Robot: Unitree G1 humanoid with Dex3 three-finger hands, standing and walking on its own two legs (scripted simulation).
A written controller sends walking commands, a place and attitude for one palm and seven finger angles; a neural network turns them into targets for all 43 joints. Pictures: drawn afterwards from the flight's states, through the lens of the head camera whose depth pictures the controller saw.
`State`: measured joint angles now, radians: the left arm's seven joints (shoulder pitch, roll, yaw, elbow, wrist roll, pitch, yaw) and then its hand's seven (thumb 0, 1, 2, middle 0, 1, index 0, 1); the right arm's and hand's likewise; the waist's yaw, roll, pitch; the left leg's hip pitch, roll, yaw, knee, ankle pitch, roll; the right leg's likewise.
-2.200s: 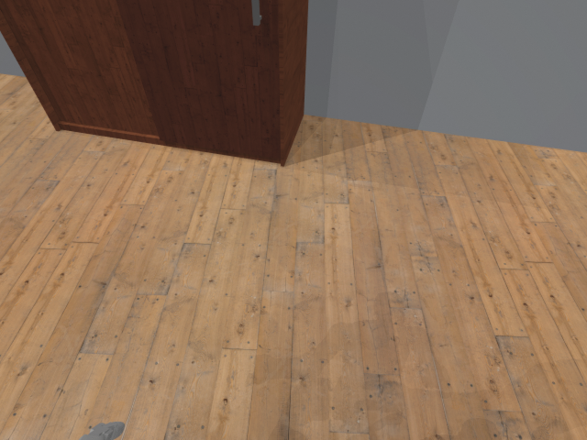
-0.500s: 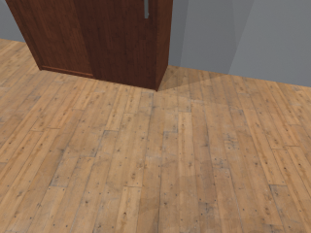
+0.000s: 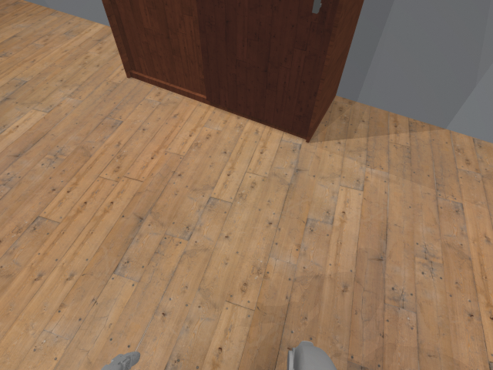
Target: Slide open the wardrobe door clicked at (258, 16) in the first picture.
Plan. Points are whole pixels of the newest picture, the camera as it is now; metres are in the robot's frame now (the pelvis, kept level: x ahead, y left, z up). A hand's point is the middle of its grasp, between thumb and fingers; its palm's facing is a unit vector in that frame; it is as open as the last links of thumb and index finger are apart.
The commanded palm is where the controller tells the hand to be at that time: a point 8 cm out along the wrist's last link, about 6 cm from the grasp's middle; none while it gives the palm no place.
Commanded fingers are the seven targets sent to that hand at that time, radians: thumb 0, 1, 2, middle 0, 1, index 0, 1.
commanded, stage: walk to a spot facing it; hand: right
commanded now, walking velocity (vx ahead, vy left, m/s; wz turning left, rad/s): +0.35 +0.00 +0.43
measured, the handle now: out of the picture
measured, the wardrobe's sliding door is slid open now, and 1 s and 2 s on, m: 0.00 0.00 0.00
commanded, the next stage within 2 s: turn to face it in 1.64 s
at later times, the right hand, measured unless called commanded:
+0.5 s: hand (350, 265) +0.36 -0.23 -0.16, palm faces -0.25 +0.95 -0.18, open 7.4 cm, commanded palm none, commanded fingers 0.00 -0.90 -0.90 0.20 0.30 0.20 0.30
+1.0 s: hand (300, 201) +0.54 -0.13 -0.17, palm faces -0.32 +0.92 -0.23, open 7.1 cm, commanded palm none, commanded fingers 0.00 -0.90 -0.90 0.20 0.30 0.20 0.30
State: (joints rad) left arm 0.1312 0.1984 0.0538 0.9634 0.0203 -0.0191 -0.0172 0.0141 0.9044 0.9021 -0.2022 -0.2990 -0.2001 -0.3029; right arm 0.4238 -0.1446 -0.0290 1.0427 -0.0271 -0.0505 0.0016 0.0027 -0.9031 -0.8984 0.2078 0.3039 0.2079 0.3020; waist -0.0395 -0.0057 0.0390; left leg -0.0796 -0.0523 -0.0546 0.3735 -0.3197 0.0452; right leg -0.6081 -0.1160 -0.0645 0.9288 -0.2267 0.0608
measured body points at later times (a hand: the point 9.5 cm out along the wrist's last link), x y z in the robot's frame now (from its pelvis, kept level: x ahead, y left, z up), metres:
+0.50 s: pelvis +0.21 -0.06 +0.00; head +0.23 -0.07 +0.45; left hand +0.10 +0.17 -0.14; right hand +0.37 -0.28 -0.14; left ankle +0.24 +0.11 -0.66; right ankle +0.18 -0.14 -0.74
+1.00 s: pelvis +0.42 +0.04 +0.00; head +0.43 +0.04 +0.44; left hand +0.37 +0.28 -0.15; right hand +0.55 -0.18 -0.15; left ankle +0.34 +0.11 -0.74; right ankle +0.55 -0.06 -0.70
